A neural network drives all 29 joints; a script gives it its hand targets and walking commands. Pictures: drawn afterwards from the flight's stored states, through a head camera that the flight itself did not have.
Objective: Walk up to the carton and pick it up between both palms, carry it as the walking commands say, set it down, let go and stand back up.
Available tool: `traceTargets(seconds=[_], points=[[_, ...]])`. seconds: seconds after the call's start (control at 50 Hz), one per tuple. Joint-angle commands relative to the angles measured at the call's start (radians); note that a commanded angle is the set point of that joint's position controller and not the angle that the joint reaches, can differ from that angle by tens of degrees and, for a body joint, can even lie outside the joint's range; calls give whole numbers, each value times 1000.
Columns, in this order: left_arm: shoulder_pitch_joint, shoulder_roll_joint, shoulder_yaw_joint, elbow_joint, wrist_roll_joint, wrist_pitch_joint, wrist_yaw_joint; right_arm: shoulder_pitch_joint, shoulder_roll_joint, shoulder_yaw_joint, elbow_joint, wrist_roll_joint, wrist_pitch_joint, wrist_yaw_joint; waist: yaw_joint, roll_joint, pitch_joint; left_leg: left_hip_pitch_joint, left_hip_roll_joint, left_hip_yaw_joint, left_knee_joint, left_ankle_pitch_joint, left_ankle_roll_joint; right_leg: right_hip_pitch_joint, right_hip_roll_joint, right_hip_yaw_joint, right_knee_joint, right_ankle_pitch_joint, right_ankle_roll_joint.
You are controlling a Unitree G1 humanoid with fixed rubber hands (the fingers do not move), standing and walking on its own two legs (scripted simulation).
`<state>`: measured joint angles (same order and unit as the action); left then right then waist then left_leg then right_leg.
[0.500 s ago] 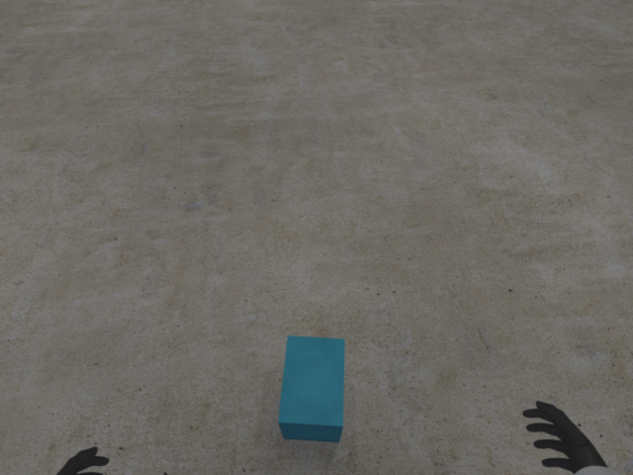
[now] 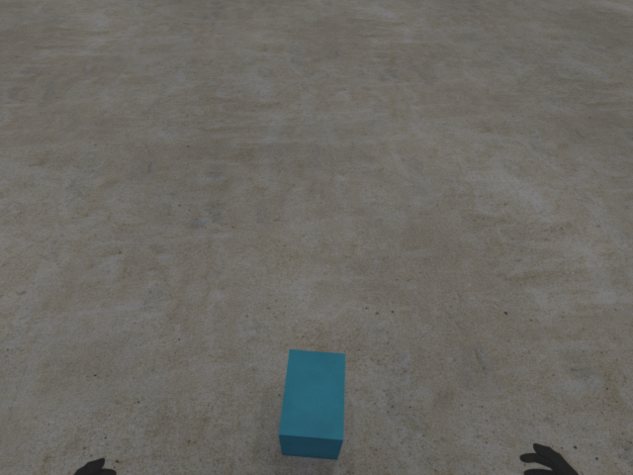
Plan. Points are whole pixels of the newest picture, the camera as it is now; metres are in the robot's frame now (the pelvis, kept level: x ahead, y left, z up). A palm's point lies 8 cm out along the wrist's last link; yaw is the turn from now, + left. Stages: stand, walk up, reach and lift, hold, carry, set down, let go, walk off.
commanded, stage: walk up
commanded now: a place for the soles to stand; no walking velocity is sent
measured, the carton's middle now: (313, 404) +0.43 +0.00 -0.66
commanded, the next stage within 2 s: reach and lift in 1.08 s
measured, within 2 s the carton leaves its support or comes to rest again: neither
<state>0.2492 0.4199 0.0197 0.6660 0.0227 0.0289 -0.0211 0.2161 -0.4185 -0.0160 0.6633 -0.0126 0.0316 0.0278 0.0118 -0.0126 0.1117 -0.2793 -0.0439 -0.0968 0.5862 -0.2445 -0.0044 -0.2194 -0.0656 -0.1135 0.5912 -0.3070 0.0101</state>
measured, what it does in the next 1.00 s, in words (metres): stands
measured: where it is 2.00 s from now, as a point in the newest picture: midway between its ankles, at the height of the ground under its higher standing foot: outside the picture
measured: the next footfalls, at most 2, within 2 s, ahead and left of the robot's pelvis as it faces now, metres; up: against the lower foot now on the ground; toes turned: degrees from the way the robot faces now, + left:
none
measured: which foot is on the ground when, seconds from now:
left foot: down 0.00-1.00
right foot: down 0.00-1.00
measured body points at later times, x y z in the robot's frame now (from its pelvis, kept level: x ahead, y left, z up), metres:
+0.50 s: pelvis +0.01 +0.02 +0.00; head +0.04 +0.03 +0.45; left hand +0.09 +0.35 -0.10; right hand +0.16 -0.28 -0.08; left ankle +0.05 +0.12 -0.73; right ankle +0.01 -0.12 -0.73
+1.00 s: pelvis +0.02 +0.01 +0.00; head +0.05 +0.02 +0.45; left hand +0.09 +0.34 -0.09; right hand +0.20 -0.27 -0.08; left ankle +0.05 +0.12 -0.73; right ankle +0.01 -0.12 -0.73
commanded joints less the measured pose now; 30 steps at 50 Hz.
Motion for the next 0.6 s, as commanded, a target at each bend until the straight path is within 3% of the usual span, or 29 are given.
traceTargets(seconds=[0.0,0.02,0.04,0.08,0.1,0.12,0.14,0.16,0.18,0.2,0.22,0.24,0.26,0.3,0.32,0.34,0.36,0.38,0.4,0.42,0.44,0.46,0.48,0.5,0.52,0.54,0.56,0.58], points=[[-13,178,68,-91,-12,-22,10,-36,-213,-64,-98,0,-34,-19,7,65,-112,-80,158,-226,-171,41,116,71,-41,119,-52,-55,-47],[1,179,69,-86,-19,-24,14,-54,-224,-69,-91,-1,-35,-19,23,97,-80,-115,164,-229,-189,51,112,93,-31,118,-60,-34,-50],[8,186,72,-82,-13,-25,10,-51,-218,-69,-98,5,-33,-21,11,113,-99,-87,159,-199,-169,46,105,74,-40,136,-83,-62,-52],[18,208,78,-74,-9,-32,11,-45,-216,-69,-94,9,-31,-17,28,49,-97,-97,113,-167,-134,44,68,105,-87,150,-159,-35,-61],[5,196,72,-69,-9,-39,12,-49,-195,-61,-96,-2,-29,-13,26,6,-102,-51,83,-116,-100,45,52,68,-134,161,-180,-4,-76],[8,214,75,-62,-3,-40,13,-60,-177,-66,-113,5,-23,-11,15,-15,-120,5,69,-81,-70,68,40,30,-144,164,-200,-8,-72],[-3,215,77,-56,3,-40,17,-38,-178,-61,-99,3,-22,-14,8,2,-127,12,56,-58,-39,118,32,45,-162,155,-187,43,-91],[-9,220,79,-65,6,-42,21,-43,-189,-66,-104,3,-21,-13,-4,19,-105,26,60,-45,-41,119,34,16,-165,163,-176,81,-94],[-26,230,84,-70,5,-41,20,-23,-209,-71,-97,1,-22,-17,-9,-13,-100,22,64,-45,-24,181,41,15,-149,135,-139,76,-90],[61,229,86,-65,12,-47,40,-28,-196,-69,-96,-9,-17,-5,18,17,-133,21,50,-47,-10,139,52,42,-174,159,-157,22,-108],[60,230,91,-56,19,-43,44,-26,-171,-67,-101,-11,-8,2,8,-11,-111,9,50,-27,-13,110,49,27,-195,166,-187,-14,-107],[71,236,94,-59,13,-42,48,-42,-167,-65,-106,-15,-5,9,24,-49,-87,-17,38,-36,16,91,46,21,-208,190,-206,-38,-133],[60,252,108,-65,19,-38,52,-51,-166,-68,-125,-11,-2,11,16,-81,-102,-24,41,-16,27,68,47,27,-221,173,-187,-35,-144],[36,247,113,-80,24,-31,51,-25,-171,-68,-109,-21,0,10,-1,-64,-64,-15,63,-26,-21,69,55,-13,-229,159,-128,-8,-139],[35,222,110,-91,20,-29,52,-23,-171,-67,-115,-25,0,5,3,-9,-71,0,70,-53,-45,130,68,-8,-176,125,-100,-25,-116],[46,208,102,-103,10,-27,52,-31,-201,-75,-123,-19,-3,7,4,46,-103,4,102,-126,-99,177,101,3,-96,82,-7,-25,-80],[45,204,106,-98,4,-20,43,-30,-196,-76,-125,-9,-6,6,-16,89,-114,31,165,-261,-187,102,145,-38,-17,51,84,-143,-42],[68,167,94,-103,-9,-18,38,-39,-237,-77,-128,-12,-7,-3,6,123,-94,5,212,-363,-228,52,199,-27,43,62,94,-201,-25],[91,167,89,-102,-7,-16,44,-38,-232,-78,-131,-13,-8,-11,-6,148,-80,-9,237,-389,-255,-2,234,-44,54,89,121,-258,-24],[115,155,88,-106,-9,-23,46,-77,-217,-74,-136,-27,-3,-15,20,178,-81,28,211,-330,-226,48,213,-57,42,102,66,-237,-33],[134,162,85,-93,-3,-35,51,-77,-191,-70,-141,-20,3,-17,6,167,-101,71,194,-282,-197,100,188,-58,34,107,2,-168,-38],[167,155,84,-74,-10,-49,54,-111,-194,-69,-137,-21,7,-17,40,163,-105,65,166,-219,-142,200,145,-6,4,105,-131,-12,-42],[194,170,82,-68,-4,-60,60,-93,-170,-67,-132,-10,9,-9,39,127,-155,45,139,-184,-96,209,101,64,-36,148,-185,66,-53],[190,232,98,-65,5,-64,65,-97,-166,-72,-150,-2,8,-4,27,61,-165,30,88,-137,-48,195,64,73,-110,237,-187,104,-79],[153,268,102,-79,19,-61,63,-59,-152,-64,-144,-7,10,6,7,6,-149,15,42,-99,-18,111,39,64,-171,296,-199,84,-119],[127,263,106,-77,19,-55,59,-53,-158,-64,-144,-9,10,6,-15,-41,-110,46,54,-59,-31,26,44,0,-207,317,-189,100,-141],[132,249,100,-79,14,-51,58,-76,-139,-54,-138,-10,8,6,4,-45,-101,72,54,-68,-52,90,49,-8,-188,276,-185,153,-130],[120,224,93,-86,13,-46,59,-46,-137,-54,-123,-11,5,8,-6,-20,-82,62,60,-71,-48,143,58,-17,-178,245,-158,162,-125]])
